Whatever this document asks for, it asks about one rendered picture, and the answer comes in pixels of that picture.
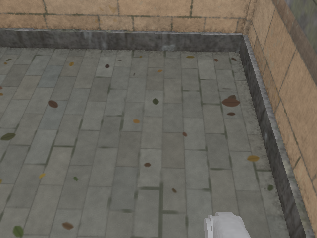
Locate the robot right thigh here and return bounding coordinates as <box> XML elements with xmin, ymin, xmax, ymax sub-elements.
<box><xmin>203</xmin><ymin>212</ymin><xmax>251</xmax><ymax>238</ymax></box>

